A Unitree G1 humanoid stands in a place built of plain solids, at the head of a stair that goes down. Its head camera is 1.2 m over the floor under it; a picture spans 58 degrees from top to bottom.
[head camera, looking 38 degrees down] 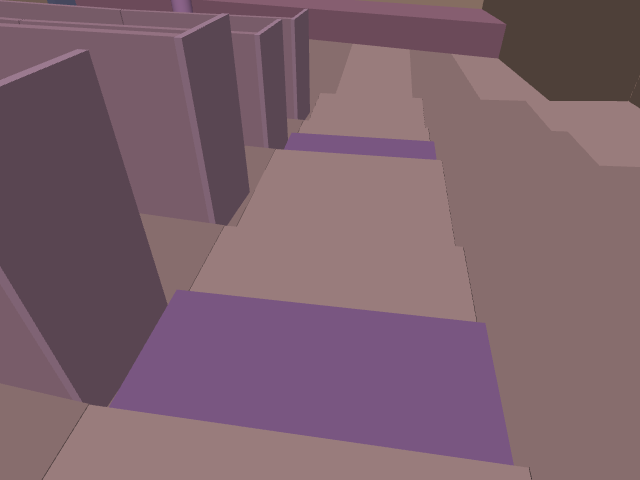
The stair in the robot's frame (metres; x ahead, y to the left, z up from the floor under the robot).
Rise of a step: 0.10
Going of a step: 0.60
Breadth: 1.28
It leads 8 degrees to the right of straight ahead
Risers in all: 3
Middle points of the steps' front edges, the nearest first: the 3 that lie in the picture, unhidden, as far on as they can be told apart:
0.64 0.07 0.00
1.23 -0.02 -0.10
1.83 -0.11 -0.20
